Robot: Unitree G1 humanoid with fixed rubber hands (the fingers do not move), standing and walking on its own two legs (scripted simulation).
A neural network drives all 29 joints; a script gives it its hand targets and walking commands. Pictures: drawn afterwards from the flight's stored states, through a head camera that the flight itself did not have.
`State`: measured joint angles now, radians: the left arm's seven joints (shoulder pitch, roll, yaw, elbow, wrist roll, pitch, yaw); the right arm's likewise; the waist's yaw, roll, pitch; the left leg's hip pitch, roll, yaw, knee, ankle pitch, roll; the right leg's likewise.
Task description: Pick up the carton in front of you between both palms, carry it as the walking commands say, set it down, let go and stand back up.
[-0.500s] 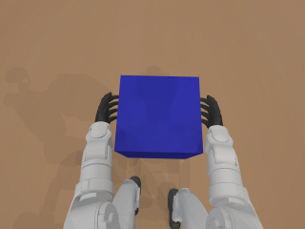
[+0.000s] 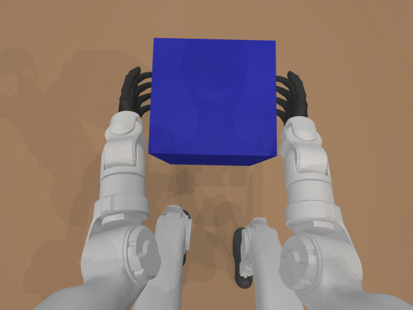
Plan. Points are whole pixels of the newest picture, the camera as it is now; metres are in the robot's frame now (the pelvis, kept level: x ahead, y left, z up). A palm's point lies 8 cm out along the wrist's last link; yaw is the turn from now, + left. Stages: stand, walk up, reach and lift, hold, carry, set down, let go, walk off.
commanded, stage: set down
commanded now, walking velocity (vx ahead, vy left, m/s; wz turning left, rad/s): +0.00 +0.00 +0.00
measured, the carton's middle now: (212, 115) +0.48 +0.05 -0.16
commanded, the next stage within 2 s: none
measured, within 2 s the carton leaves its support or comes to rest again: rests again in 1.26 s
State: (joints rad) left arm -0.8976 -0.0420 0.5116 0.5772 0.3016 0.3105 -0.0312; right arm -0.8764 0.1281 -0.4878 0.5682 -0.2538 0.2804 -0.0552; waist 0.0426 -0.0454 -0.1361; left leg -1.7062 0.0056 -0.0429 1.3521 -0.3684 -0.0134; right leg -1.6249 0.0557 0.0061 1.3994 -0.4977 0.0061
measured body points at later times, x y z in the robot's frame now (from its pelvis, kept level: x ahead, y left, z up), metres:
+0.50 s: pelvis -0.02 +0.01 -0.12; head +0.31 +0.04 +0.18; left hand +0.50 +0.21 -0.24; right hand +0.53 -0.09 -0.24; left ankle +0.10 +0.13 -0.56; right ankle +0.06 -0.12 -0.56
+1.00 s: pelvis -0.02 +0.00 -0.20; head +0.37 +0.03 +0.02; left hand +0.53 +0.22 -0.38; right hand +0.57 -0.08 -0.39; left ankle +0.10 +0.13 -0.56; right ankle +0.06 -0.12 -0.56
